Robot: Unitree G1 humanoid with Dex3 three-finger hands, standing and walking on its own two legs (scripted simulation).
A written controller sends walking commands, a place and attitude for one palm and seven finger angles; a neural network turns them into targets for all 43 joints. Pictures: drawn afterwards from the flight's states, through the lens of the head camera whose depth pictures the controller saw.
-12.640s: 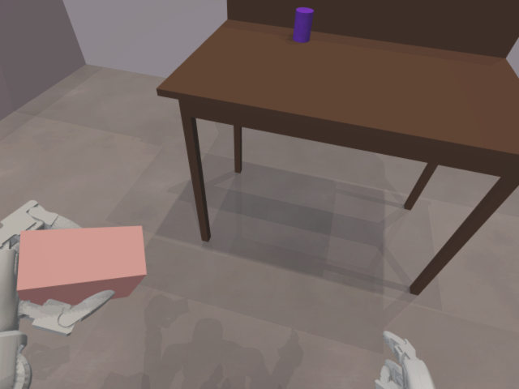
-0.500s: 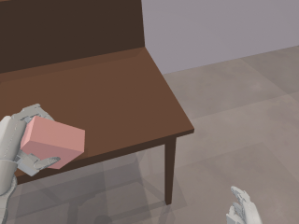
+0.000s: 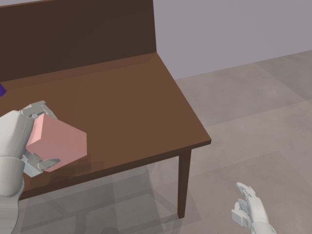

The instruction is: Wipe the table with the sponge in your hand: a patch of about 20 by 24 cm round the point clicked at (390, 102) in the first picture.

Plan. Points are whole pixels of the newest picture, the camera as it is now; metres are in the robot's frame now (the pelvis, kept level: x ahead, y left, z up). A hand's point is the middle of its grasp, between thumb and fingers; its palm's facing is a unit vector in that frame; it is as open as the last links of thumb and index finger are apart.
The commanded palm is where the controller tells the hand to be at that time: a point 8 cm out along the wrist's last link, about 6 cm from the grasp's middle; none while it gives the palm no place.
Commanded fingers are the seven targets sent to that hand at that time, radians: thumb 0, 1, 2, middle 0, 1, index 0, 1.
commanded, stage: turn the palm down, sponge in hand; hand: left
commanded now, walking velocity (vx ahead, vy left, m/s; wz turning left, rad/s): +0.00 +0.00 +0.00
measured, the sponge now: (54, 148) +0.23 +0.27 +0.15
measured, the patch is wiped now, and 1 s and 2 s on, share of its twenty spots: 0.00 0.00 0.00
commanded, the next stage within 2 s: move the sponge above the wiping area in 1.06 s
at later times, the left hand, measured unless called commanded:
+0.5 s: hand (23, 142) +0.20 +0.28 +0.21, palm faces +0.29 -0.12 -0.95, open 9.9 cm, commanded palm +0.15 +0.28 +0.27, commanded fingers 0.00 0.10 1.30 -1.20 -1.60 -1.20 -1.60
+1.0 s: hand (31, 145) +0.20 +0.27 +0.20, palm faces +0.30 -0.08 -0.95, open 9.9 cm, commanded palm +0.15 +0.27 +0.27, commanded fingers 0.00 0.10 1.30 -1.20 -1.60 -1.20 -1.60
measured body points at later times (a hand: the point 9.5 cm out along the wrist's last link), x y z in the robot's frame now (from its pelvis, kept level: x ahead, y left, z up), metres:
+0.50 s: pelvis -0.04 +0.00 +0.00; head -0.07 -0.05 +0.45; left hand +0.18 +0.29 +0.26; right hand +0.23 -0.18 -0.06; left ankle +0.00 +0.14 -0.74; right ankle -0.02 -0.13 -0.74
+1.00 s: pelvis -0.04 -0.01 +0.00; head -0.08 -0.06 +0.45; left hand +0.18 +0.27 +0.25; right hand +0.21 -0.21 -0.07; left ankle +0.00 +0.14 -0.74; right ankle -0.02 -0.13 -0.74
